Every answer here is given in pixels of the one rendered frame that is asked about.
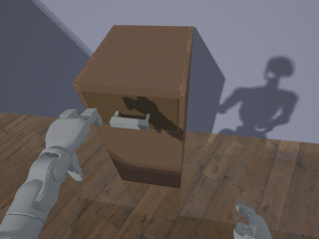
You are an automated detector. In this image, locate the cabinet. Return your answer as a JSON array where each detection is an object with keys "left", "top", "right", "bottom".
[{"left": 72, "top": 25, "right": 193, "bottom": 188}]

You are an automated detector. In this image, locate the handle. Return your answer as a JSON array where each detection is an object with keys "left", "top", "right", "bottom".
[{"left": 110, "top": 111, "right": 150, "bottom": 130}]

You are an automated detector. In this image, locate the drawer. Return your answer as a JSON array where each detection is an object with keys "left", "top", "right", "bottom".
[{"left": 83, "top": 92, "right": 179, "bottom": 131}]

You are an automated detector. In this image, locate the left robot hand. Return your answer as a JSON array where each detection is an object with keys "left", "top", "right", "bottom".
[{"left": 45, "top": 108, "right": 103, "bottom": 181}]

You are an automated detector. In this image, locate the robot left forearm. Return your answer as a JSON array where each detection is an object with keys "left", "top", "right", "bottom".
[{"left": 0, "top": 147, "right": 73, "bottom": 239}]

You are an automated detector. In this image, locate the right robot hand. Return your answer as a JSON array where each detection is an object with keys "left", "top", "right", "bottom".
[{"left": 233, "top": 204, "right": 272, "bottom": 239}]

